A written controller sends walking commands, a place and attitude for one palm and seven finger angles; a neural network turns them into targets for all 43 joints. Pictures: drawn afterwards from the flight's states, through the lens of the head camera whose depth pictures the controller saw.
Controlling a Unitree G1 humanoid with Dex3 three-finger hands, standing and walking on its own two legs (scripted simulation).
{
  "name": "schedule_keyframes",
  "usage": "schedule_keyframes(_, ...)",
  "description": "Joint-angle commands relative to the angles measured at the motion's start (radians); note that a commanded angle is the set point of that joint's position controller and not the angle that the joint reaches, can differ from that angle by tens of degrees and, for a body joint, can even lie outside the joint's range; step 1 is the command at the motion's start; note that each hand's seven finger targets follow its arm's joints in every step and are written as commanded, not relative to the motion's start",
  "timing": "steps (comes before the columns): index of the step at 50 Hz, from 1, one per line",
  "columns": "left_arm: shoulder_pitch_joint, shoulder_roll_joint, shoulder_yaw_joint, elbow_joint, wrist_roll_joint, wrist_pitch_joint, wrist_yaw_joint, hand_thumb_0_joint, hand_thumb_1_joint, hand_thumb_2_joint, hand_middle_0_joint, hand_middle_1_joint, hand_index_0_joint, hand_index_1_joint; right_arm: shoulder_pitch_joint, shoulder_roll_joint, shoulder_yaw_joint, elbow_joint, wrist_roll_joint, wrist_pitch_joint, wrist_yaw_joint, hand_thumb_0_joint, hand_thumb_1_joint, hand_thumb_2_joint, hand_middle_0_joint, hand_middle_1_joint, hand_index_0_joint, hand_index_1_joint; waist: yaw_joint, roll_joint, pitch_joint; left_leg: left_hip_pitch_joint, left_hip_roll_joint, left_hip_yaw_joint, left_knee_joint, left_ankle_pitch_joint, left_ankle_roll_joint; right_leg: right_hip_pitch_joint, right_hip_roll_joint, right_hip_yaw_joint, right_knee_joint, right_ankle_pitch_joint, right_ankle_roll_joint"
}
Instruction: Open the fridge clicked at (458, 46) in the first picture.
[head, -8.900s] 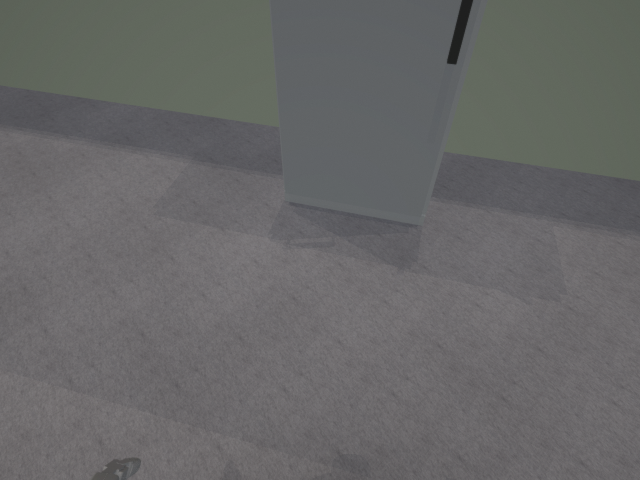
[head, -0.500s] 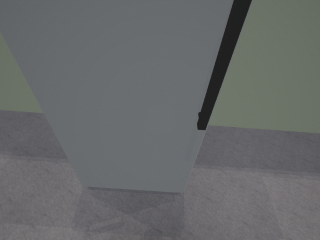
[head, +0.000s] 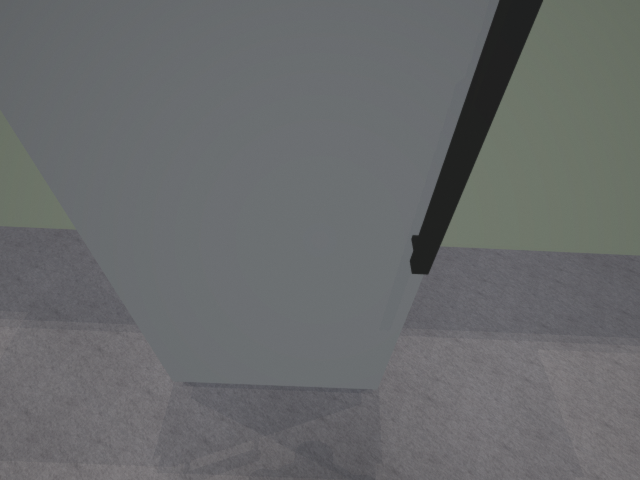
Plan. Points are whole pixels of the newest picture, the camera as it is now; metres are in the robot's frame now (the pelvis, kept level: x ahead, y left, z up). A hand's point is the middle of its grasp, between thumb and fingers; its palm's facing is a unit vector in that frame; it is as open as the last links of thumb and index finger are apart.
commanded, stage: come to a stop and stand still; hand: right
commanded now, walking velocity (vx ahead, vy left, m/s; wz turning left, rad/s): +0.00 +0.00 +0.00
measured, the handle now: (463, 127) +0.46 -0.13 +0.23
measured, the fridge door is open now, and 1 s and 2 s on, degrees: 0 0 0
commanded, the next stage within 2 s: look again from close up in 0.86 s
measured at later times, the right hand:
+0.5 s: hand out of the picture +0.03 -0.15 -0.17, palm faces +0.02 +0.97 -0.22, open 7.3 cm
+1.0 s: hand out of the picture +0.03 -0.13 -0.17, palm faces +0.05 +0.98 -0.21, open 7.3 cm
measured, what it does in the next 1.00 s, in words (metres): shifts its weight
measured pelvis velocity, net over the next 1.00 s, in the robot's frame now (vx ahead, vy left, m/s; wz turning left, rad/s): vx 0.03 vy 0.04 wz -0.01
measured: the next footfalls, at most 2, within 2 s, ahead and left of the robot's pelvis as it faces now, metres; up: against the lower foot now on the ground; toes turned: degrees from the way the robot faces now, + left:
none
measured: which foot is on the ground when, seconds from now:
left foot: down 0.00-1.00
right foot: down 0.00-1.00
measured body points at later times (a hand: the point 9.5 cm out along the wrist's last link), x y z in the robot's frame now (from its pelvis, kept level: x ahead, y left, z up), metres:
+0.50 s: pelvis +0.03 +0.03 +0.00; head +0.04 +0.04 +0.45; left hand +0.02 +0.24 -0.17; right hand +0.03 -0.20 -0.15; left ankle +0.02 +0.09 -0.74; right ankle +0.00 -0.08 -0.74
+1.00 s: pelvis +0.03 +0.04 +0.00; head +0.04 +0.05 +0.45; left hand +0.03 +0.27 -0.16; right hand +0.03 -0.18 -0.16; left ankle +0.02 +0.09 -0.74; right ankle +0.00 -0.08 -0.74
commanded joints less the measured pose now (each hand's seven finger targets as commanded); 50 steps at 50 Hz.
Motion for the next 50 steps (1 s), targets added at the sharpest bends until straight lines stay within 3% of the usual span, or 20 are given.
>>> schedule_keyframes(1, 0.067, 0.086, 0.013, -0.014, -0.004, -0.018, 0.008, 0.0, 0.9, 0.9, -0.2, -0.3, -0.2, -0.3, 0.041, -0.109, -0.015, -0.037, 0.0, -0.026, -0.003, 0.0, -0.9, -0.9, 0.2, 0.3, 0.2, 0.3, 0.009, 0.013, 0.016, 0.023, 0.137, -0.151, -0.072, 0.138, 0.018, -0.005, -0.146, 0.139, -0.072, 0.095, 0.014)
schedule_keyframes(5, 0.065, 0.084, 0.012, -0.005, -0.003, -0.017, 0.01, 0.0, 0.9, 0.9, -0.2, -0.3, -0.2, -0.3, 0.045, -0.11, -0.015, -0.035, 0.0, -0.027, -0.003, 0.0, -0.9, -0.9, 0.2, 0.3, 0.2, 0.3, 0.005, 0.023, 0.027, 0.032, 0.137, -0.149, -0.078, 0.154, 0.02, -0.001, -0.146, 0.137, -0.069, 0.099, 0.015)
schedule_keyframes(9, 0.066, 0.086, 0.009, 0.003, -0.002, -0.015, 0.012, 0.0, 0.9, 0.9, -0.2, -0.3, -0.2, -0.3, 0.038, -0.112, -0.015, -0.037, 0.005, -0.024, -0.003, 0.0, -0.9, -0.9, 0.2, 0.3, 0.2, 0.3, 0.006, -0.007, 0.03, 0.039, 0.137, -0.15, -0.081, 0.155, 0.022, 0.004, -0.148, 0.137, -0.077, 0.101, 0.019)
schedule_keyframes(15, 0.069, 0.079, 0.01, 0.01, -0.002, -0.013, 0.013, 0.0, 0.9, 0.9, -0.2, -0.3, -0.2, -0.3, 0.033, -0.118, -0.018, -0.043, 0.003, -0.024, -0.004, 0.0, -0.9, -0.9, 0.2, 0.3, 0.2, 0.3, 0.003, 0.028, 0.052, 0.05, 0.136, -0.147, -0.092, 0.163, 0.023, -0.006, -0.146, 0.132, -0.074, 0.088, 0.022)
schedule_keyframes(24, 0.074, 0.083, 0.012, 0.018, -0.002, -0.012, 0.015, 0.0, 0.9, 0.9, -0.2, -0.3, -0.2, -0.3, 0.03, -0.129, -0.023, -0.049, 0.007, -0.029, -0.006, 0.0, -0.9, -0.9, 0.2, 0.3, 0.2, 0.3, 0.005, 0.03, 0.019, 0.086, 0.145, -0.155, -0.098, 0.223, 0.025, 0.011, -0.141, 0.121, -0.064, 0.09, 0.03)
schedule_keyframes(36, 0.081, 0.081, 0.015, 0.025, -0.001, -0.007, 0.019, 0.0, 0.9, 0.9, -0.2, -0.3, -0.2, -0.3, 0.043, -0.136, -0.03, -0.047, 0.008, -0.031, -0.009, 0.0, -0.9, -0.9, 0.2, 0.3, 0.2, 0.3, 0.002, 0.012, 0.022, 0.108, 0.151, -0.162, -0.119, 0.277, 0.002, 0.009, -0.135, 0.105, -0.047, 0.082, 0.037)
schedule_keyframes(40, 0.081, 0.076, 0.017, 0.022, -0.002, -0.005, 0.02, 0.0, 0.9, 0.9, -0.2, -0.3, -0.2, -0.3, 0.048, -0.138, -0.032, -0.045, 0.006, -0.031, -0.01, 0.0, -0.9, -0.9, 0.2, 0.3, 0.2, 0.3, 0.001, 0.031, 0.037, 0.112, 0.152, -0.166, -0.133, 0.291, -0.012, 0.0, -0.132, 0.095, -0.044, 0.06, 0.039)
schedule_keyframes(50, 0.085, 0.077, 0.016, 0.022, 0.0, -0.004, 0.02, 0.0, 0.9, 0.9, -0.2, -0.3, -0.2, -0.3, 0.046, -0.137, -0.033, -0.047, 0.006, -0.028, -0.008, 0.0, -0.9, -0.9, 0.2, 0.3, 0.2, 0.3, -0.001, 0.008, 0.06, 0.09, 0.144, -0.163, -0.153, 0.194, -0.009, -0.006, -0.137, 0.103, -0.055, 0.05, 0.038)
